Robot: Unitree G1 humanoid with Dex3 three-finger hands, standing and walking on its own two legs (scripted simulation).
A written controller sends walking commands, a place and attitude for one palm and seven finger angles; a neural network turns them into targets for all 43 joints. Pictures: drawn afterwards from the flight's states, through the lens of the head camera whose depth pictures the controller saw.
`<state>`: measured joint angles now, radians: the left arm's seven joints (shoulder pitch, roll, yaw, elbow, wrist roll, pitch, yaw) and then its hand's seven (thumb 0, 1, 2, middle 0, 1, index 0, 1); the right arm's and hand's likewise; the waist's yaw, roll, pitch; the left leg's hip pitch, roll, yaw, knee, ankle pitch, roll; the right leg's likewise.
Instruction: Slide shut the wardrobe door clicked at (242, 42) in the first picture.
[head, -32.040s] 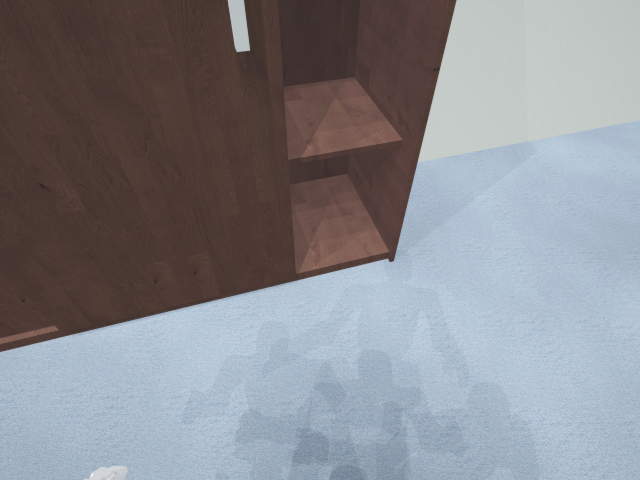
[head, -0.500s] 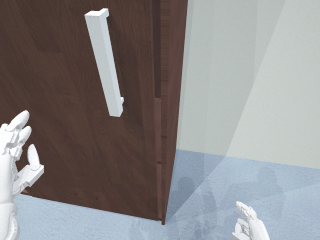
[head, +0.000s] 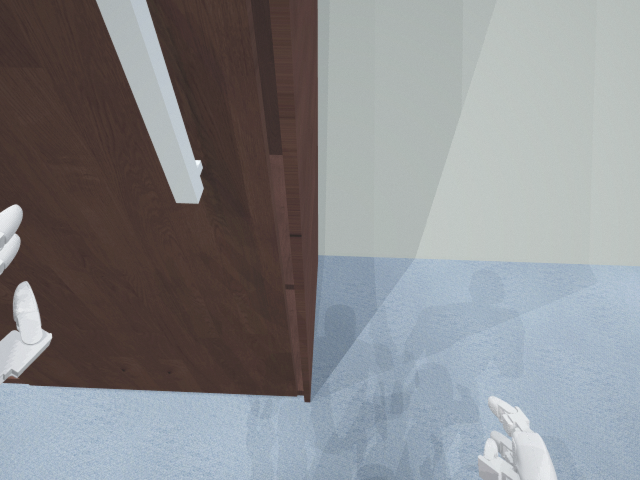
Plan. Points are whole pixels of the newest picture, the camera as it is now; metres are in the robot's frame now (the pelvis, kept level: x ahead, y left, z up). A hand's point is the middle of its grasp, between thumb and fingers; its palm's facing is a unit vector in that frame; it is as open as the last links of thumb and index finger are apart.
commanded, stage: step back with the hand held close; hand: left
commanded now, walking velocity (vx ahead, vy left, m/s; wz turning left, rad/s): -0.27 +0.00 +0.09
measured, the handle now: (165, 96) +0.42 +0.19 +0.27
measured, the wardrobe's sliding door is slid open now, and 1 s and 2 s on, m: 0.02 0.02 0.02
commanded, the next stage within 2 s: stop stepping back and stand still in 1.04 s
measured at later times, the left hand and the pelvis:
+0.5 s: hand out of the picture +0.14 +0.27 +0.17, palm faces +0.48 -0.75 -0.45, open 7.4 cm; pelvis -0.06 +0.00 -0.01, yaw +2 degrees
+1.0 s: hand out of the picture +0.07 +0.23 +0.17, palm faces +0.37 -0.83 -0.42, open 7.4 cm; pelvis -0.14 -0.01 -0.01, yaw +0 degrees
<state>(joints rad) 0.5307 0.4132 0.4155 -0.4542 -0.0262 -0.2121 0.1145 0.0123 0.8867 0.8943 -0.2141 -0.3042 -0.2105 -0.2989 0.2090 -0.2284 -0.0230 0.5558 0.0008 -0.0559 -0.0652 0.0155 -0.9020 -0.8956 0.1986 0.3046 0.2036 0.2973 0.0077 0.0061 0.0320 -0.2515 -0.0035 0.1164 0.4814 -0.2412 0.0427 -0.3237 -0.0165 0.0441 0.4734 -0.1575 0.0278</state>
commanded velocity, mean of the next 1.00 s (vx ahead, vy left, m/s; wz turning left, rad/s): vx -0.36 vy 0.00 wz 0.04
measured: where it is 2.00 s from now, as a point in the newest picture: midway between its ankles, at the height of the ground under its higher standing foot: outside the picture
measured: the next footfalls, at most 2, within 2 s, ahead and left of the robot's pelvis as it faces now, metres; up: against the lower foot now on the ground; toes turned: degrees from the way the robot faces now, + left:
right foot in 0.82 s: -0.12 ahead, -0.13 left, +0.00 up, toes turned +4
right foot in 1.32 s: -0.20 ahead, -0.07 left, +0.00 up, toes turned -3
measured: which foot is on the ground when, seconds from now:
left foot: down 0.00-1.00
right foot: down 0.00-0.64, up 0.66-0.80, down 0.82-1.00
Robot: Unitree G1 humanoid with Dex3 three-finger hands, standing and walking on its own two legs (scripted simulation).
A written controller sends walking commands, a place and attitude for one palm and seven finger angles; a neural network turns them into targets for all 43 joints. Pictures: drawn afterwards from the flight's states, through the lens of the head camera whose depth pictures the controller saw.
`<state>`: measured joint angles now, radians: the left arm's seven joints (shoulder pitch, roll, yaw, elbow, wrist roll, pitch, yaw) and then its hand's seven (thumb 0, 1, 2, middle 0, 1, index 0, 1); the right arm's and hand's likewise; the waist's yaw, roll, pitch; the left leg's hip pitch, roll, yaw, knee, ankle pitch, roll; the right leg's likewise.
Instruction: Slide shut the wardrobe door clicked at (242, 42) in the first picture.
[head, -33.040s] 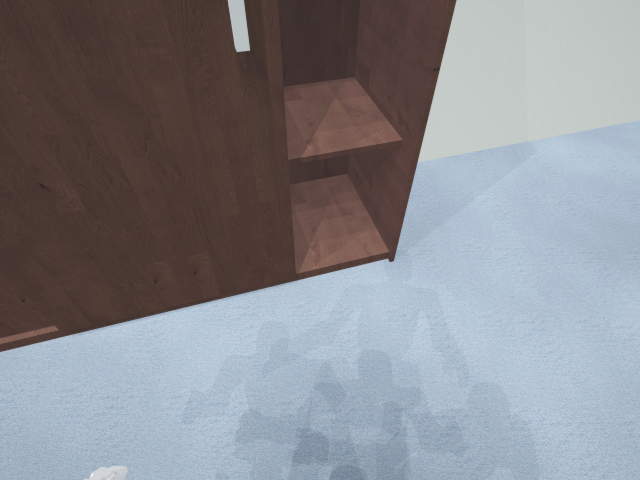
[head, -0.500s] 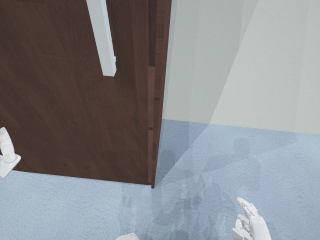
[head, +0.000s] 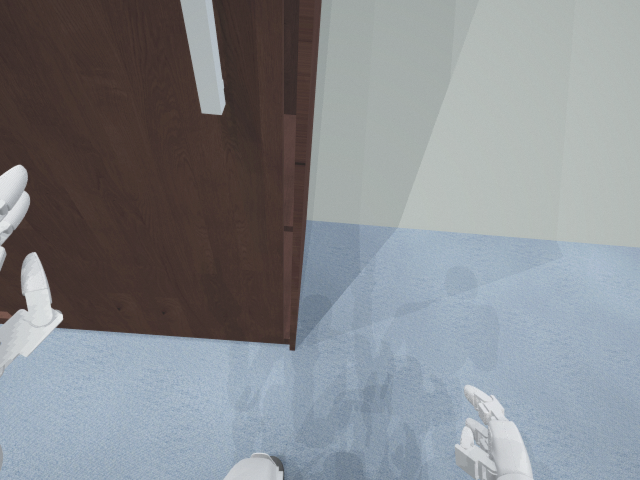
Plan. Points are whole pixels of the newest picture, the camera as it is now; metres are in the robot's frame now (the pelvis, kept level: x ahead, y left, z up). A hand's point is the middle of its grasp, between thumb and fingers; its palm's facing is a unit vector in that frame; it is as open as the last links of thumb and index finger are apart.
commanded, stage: step back with the hand held close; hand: left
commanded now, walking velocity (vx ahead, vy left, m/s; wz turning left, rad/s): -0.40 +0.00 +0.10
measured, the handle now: (203, 8) +0.55 +0.20 +0.28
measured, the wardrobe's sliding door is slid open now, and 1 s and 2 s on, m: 0.02 0.02 0.02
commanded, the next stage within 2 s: stop stepping back and stand still in 0.04 s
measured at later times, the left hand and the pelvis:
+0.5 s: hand out of the picture +0.10 +0.30 +0.17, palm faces +0.49 -0.82 -0.29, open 7.4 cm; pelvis -0.10 +0.03 +0.00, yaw -1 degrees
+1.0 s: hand out of the picture +0.08 +0.32 +0.16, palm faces +0.46 -0.81 -0.36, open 7.5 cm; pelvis -0.12 +0.05 +0.00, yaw +0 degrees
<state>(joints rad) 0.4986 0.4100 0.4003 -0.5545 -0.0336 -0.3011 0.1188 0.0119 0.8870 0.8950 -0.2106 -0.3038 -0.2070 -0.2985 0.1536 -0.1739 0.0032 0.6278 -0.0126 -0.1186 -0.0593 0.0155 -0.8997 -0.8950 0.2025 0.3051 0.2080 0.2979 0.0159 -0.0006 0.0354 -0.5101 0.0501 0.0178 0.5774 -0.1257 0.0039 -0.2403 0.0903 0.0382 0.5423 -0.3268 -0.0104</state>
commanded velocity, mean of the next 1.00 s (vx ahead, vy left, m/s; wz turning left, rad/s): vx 0.08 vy -0.03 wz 0.01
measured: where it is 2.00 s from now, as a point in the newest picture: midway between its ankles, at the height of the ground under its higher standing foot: outside the picture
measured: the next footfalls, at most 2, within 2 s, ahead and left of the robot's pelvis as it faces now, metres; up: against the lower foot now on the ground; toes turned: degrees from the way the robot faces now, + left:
right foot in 0.32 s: -0.06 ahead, -0.06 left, +0.00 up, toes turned -2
left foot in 0.48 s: -0.04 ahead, +0.15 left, +0.00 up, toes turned +6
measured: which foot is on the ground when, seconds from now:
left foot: down 0.00-0.32, up 0.34-0.46, down 0.48-1.00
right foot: down 0.00-0.10, up 0.12-0.30, down 0.32-1.00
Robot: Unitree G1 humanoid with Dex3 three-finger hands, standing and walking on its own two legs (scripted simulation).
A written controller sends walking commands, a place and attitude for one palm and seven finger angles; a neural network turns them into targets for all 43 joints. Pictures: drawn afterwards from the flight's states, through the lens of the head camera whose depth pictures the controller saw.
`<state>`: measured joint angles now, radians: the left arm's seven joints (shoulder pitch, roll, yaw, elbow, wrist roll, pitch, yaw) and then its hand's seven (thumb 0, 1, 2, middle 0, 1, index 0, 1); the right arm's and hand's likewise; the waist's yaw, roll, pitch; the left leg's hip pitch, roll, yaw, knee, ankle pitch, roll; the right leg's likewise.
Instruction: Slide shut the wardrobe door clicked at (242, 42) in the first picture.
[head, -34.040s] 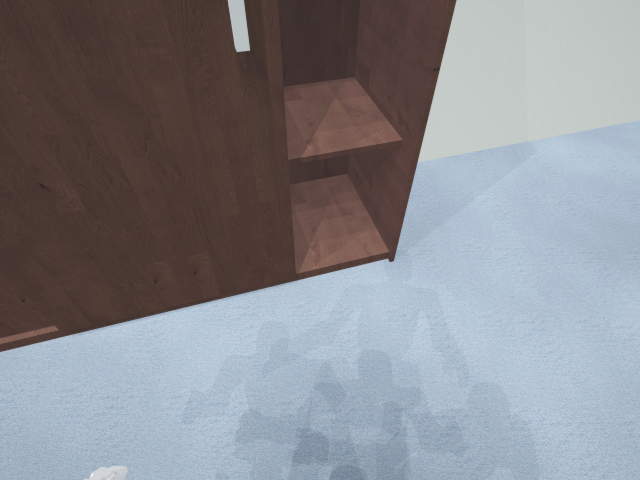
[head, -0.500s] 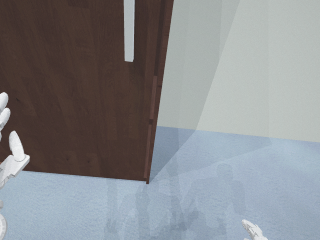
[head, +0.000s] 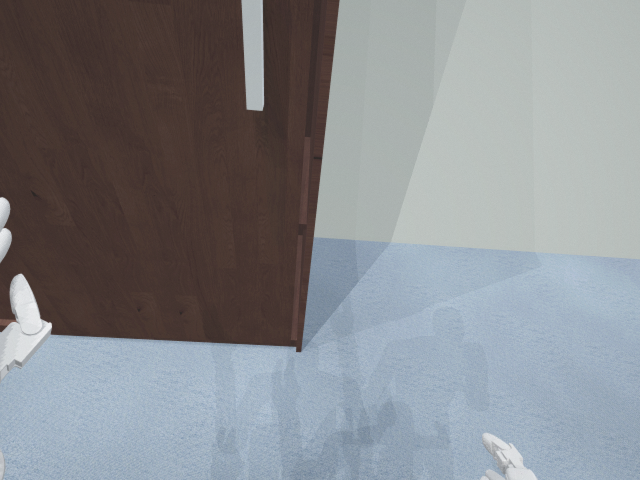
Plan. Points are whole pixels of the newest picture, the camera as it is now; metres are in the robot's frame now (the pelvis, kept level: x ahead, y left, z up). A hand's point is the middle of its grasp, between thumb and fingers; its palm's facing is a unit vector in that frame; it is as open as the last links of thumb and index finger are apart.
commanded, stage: stop stepping back and stand still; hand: left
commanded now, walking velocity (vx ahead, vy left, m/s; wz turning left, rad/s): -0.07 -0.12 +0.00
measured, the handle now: (255, 28) +0.67 +0.15 +0.28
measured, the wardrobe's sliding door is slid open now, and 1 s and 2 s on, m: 0.02 0.02 0.02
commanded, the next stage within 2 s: let the arm hang, fingers relaxed in 0.20 s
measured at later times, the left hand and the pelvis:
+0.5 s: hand (147, 476) +0.16 +0.22 -0.11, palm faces +0.02 -0.95 -0.31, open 7.4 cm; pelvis +0.01 +0.01 +0.00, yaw +1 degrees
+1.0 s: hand out of the picture -0.01 +0.20 -0.16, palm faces +0.02 -0.97 -0.24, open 7.4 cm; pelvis +0.01 +0.00 +0.02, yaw +1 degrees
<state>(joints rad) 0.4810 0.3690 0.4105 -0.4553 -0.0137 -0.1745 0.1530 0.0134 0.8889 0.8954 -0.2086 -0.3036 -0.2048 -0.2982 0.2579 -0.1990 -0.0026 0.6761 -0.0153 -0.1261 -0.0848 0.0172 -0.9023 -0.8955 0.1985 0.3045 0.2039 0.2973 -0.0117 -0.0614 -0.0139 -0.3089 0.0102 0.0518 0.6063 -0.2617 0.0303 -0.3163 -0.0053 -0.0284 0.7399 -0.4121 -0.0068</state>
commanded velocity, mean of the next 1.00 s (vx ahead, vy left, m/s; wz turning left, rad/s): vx -0.01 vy -0.01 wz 0.00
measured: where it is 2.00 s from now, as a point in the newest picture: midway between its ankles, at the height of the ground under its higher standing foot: outside the picture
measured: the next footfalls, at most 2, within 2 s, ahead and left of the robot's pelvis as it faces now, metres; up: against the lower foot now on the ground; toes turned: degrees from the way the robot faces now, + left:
none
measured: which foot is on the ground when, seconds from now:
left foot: down 0.00-1.00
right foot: down 0.00-1.00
